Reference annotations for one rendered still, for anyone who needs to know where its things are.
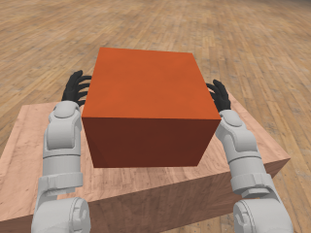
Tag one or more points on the robot right upper arm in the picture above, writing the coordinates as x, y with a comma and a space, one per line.
264, 215

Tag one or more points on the carton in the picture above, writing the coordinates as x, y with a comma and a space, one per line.
147, 109

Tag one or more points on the robot left upper arm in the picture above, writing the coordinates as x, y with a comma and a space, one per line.
68, 215

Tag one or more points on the right robot hand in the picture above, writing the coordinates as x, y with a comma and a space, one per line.
220, 95

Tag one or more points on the left robot hand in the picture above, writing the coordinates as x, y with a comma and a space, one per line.
72, 88

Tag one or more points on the robot right forearm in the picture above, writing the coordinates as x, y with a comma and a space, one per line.
248, 175

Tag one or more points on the robot left forearm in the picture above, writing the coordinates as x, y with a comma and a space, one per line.
61, 153

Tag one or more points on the pedestal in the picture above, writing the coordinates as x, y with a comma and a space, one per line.
131, 199

